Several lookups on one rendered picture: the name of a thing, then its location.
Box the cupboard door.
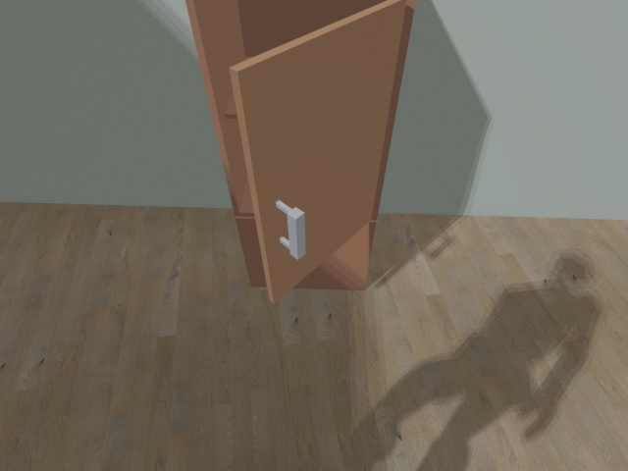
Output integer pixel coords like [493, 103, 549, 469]
[229, 0, 406, 304]

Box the handle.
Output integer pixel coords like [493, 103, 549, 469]
[275, 200, 306, 260]

